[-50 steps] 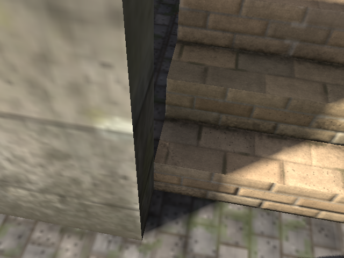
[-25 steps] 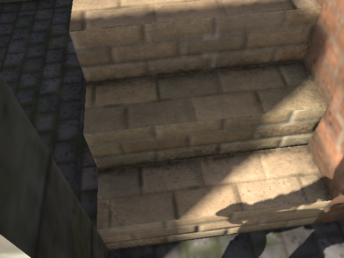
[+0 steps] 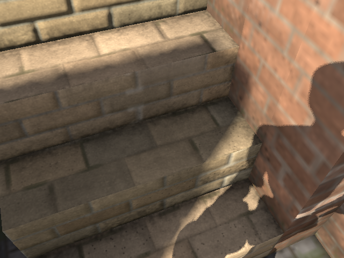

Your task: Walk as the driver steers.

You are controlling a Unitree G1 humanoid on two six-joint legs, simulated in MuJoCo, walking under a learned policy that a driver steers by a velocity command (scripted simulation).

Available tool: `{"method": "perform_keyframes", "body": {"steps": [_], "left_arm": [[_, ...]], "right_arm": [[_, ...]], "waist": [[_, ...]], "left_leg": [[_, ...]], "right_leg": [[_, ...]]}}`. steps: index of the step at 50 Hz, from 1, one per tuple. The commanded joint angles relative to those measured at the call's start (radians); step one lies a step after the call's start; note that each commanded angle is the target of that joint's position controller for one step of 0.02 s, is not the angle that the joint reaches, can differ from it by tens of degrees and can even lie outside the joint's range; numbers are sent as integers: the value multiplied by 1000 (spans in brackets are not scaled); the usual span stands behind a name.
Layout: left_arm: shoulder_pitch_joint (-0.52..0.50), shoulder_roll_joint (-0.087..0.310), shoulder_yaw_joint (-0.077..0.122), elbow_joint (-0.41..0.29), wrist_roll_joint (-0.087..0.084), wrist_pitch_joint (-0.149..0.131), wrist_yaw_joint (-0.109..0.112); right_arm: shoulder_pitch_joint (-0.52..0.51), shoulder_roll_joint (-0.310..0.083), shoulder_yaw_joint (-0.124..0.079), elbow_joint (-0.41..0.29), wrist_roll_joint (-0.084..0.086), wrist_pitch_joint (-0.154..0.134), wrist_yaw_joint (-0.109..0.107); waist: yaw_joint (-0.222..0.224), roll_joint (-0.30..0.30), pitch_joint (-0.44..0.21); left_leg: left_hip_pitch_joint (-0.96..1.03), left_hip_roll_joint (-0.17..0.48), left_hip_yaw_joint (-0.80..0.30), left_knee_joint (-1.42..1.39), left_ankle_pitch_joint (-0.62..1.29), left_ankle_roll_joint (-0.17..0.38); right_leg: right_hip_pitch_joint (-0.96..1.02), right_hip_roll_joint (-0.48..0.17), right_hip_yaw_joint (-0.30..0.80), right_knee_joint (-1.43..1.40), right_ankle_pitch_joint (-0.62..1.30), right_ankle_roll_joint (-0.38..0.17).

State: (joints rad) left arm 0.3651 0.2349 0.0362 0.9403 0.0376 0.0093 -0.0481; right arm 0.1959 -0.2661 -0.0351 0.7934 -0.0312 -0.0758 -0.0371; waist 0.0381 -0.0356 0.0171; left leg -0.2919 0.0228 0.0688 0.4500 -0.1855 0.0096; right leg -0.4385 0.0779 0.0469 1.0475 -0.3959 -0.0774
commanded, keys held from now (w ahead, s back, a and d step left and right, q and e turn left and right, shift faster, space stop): w+e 0.10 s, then w+q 0.02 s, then q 0.88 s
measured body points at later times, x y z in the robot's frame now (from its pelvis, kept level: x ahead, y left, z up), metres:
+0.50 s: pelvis +0.09 -0.08 +0.00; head +0.12 -0.09 +0.45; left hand +0.23 +0.16 -0.12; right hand +0.14 -0.33 -0.15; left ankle +0.05 +0.08 -0.72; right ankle +0.11 -0.16 -0.74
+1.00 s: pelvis +0.04 -0.05 +0.00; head +0.06 +0.00 +0.45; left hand +0.09 +0.24 -0.14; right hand +0.27 -0.28 -0.08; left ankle +0.05 +0.03 -0.74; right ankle +0.08 -0.24 -0.64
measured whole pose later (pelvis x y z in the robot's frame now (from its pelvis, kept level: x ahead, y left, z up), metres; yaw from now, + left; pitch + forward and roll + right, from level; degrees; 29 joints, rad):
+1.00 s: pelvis +0.04 -0.05 +0.00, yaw +17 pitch +3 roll -4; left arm 0.14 0.25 0.06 0.81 0.03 0.01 0.08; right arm 0.14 -0.27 -0.06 0.71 -0.02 0.03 -0.05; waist 0.00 -0.01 0.01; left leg -0.37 -0.04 -0.11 0.54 -0.22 0.06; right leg -0.56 0.03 0.09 1.14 -0.32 0.13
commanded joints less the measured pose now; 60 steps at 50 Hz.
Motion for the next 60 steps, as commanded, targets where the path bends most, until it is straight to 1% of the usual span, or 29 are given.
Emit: {"method": "perform_keyframes", "body": {"steps": [1,3,8,10,11,12,13,16,18,21,25,27,30,33,34,35,36,37,38,39,41,45,47,50,52,53,57,59,60], "left_arm": [[-124,66,17,-97,5,-36,-8],[-137,66,12,-133,20,-36,-8],[-160,-2,-13,-137,-5,-37,20],[-80,1,-9,-97,9,-69,57],[9,40,-2,-75,32,-83,78],[-59,131,8,-82,29,-82,86],[-109,65,-1,-81,10,-70,83],[-239,34,-17,-92,-34,-61,94],[-192,85,6,-84,-26,-61,103],[-158,134,37,-65,-25,-58,115],[-142,112,41,-74,-21,-45,143],[-156,124,46,-80,-14,-40,148],[-222,116,39,-90,20,-42,133],[-255,123,37,-102,-6,-38,126],[-256,120,35,-103,-22,-32,124],[-235,104,45,-95,-25,-14,121],[-220,45,22,-136,15,5,105],[-306,77,28,-171,15,4,107],[-275,111,40,-164,2,11,106],[-241,120,46,-146,1,11,108],[-224,122,47,-137,28,13,116],[-181,72,41,-153,10,6,113],[-221,73,39,-183,-6,-11,135],[-241,81,36,-203,-22,-23,144],[-236,95,40,-203,-28,-33,136],[-164,71,23,-182,0,2,92],[-126,68,21,-184,-23,-2,69],[-33,70,22,-172,-32,-41,88],[-10,108,28,-174,-24,-55,98]], "right_arm": [[40,-129,-36,-12,21,-10,-2],[4,-133,-28,-25,30,-17,-4],[93,-150,-30,12,21,-3,1],[101,-59,5,26,45,-19,-3],[88,-32,18,17,41,-21,-6],[223,59,49,28,64,-7,-10],[234,-10,38,65,61,18,-23],[149,-70,32,63,1,41,-9],[120,-99,27,58,18,42,-2],[106,-68,24,43,42,55,-19],[62,-37,5,35,12,99,-33],[38,-25,-7,30,-3,114,-26],[45,-25,-10,23,-12,103,-15],[83,-53,-24,16,-2,114,-9],[129,-60,-30,29,-8,112,-9],[114,-130,-63,38,45,139,-4],[115,-235,-79,-24,33,141,-18],[113,-260,-77,-62,-50,101,-8],[22,-255,-80,-78,-50,77,1],[-49,-223,-78,-89,-22,70,-2],[-130,-175,-63,-117,6,82,-7],[-68,-142,-49,-126,6,100,-23],[-23,-188,-67,-125,6,100,-17],[-43,-179,-76,-147,18,105,-12],[-40,-177,-81,-147,23,97,-15],[47,-196,-83,-89,-9,105,-8],[-10,-176,-82,-95,-17,110,26],[-42,-165,-88,-93,7,104,27],[-13,-118,-77,-97,16,97,29]], "waist": [[-22,112,-62],[-2,235,-9],[-35,202,-53],[27,100,-74],[58,45,-73],[-20,-233,-136],[-14,-152,-141],[-43,-98,-42],[-3,-24,-32],[-18,-41,-81],[-2,-144,-107],[-21,-84,-100],[-63,-21,-86],[-82,-101,-93],[-108,-57,-92],[-102,105,-65],[-81,390,-43],[-136,282,-147],[-65,162,-89],[-25,123,-47],[3,62,-38],[-16,127,-80],[-45,168,-70],[-63,220,-114],[-64,224,-115],[-71,266,-128],[-52,292,-70],[14,217,-27],[19,88,-33]], "left_leg": [[61,291,-174,-224,-65,118],[-36,248,-63,-283,-8,102],[-12,242,-7,-129,156,103],[-80,172,19,-14,210,20],[-150,147,23,107,93,-14],[-56,82,36,101,-191,-56],[37,86,24,92,-278,-64],[14,95,-16,-86,-12,-59],[-14,100,-37,-46,96,-52],[-37,62,-7,72,2,-57],[-111,10,-5,522,-402,-58],[-170,28,-46,730,-440,-66],[-89,63,-77,468,-317,-52],[81,14,-17,213,-195,-18],[175,-12,7,90,-94,-1],[264,31,-133,-12,1,66],[296,328,-528,-65,505,198],[113,442,-718,-152,445,380],[77,384,-605,-137,330,378],[53,310,-510,-113,272,313],[9,235,-418,-57,306,221],[24,164,-348,-24,409,177],[83,155,-401,-43,309,186],[178,175,-498,-68,182,177],[179,170,-548,-96,58,173],[155,127,-474,-115,-55,169],[-32,79,-538,-213,-377,139],[-171,35,-528,-193,-417,86],[-273,-30,-444,-61,-410,46]], "right_leg": [[-122,-98,8,60,92,12],[-64,-121,-30,-113,155,27],[154,-57,-111,-499,164,50],[399,-94,-72,-710,299,61],[487,-218,29,-735,479,73],[393,-371,168,-724,692,-17],[352,-327,119,-726,653,-34],[380,-206,-6,-690,495,43],[422,-194,-33,-656,564,58],[474,-240,-44,-609,806,17],[391,-391,7,-651,923,-166],[362,-456,3,-644,1052,-244],[311,-407,-62,-633,830,-157],[231,-388,-89,-584,571,-85],[161,-369,-113,-512,429,-46],[-50,-289,-172,-352,97,66],[-315,-158,-226,35,-292,178],[-242,-86,11,280,-320,206],[-281,-95,56,378,-226,207],[-315,-105,61,410,-116,206],[-301,-105,46,415,34,222],[-218,-67,24,314,133,226],[-226,-48,37,143,101,214],[-223,-44,53,-29,53,200],[-191,-42,71,-108,37,190],[-105,-36,-8,-188,37,150],[152,19,-57,-458,-52,80],[378,-9,-48,-716,92,31],[492,-149,74,-850,24,9]]}}
Velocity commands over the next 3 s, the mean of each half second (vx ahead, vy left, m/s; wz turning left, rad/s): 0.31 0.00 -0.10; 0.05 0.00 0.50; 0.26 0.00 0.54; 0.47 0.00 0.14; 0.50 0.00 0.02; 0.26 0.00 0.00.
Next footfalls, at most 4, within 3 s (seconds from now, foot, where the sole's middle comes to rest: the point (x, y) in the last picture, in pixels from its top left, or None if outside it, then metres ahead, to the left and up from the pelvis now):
0.20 right None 0.15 -0.17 -0.78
0.70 left None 0.09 0.03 -0.78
1.20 right None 0.11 -0.18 -0.78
1.58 left None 0.05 0.05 -0.78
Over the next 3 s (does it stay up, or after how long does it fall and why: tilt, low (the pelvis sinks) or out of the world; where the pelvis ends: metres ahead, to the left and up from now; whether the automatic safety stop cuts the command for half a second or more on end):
stays up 0.11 -0.07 0.01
